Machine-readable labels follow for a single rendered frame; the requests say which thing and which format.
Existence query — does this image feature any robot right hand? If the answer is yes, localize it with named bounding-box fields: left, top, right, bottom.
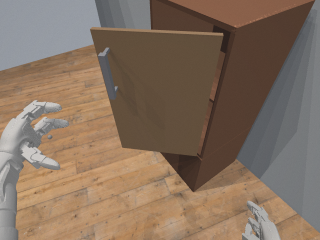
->
left=242, top=200, right=281, bottom=240

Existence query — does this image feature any robot left hand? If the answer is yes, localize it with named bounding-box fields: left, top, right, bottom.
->
left=0, top=100, right=69, bottom=170

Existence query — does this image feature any cupboard door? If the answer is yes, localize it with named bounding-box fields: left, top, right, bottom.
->
left=90, top=27, right=224, bottom=156

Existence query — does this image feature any handle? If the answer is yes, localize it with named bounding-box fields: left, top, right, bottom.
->
left=98, top=47, right=119, bottom=100

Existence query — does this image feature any left robot forearm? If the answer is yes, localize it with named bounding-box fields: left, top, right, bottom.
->
left=0, top=151, right=24, bottom=240

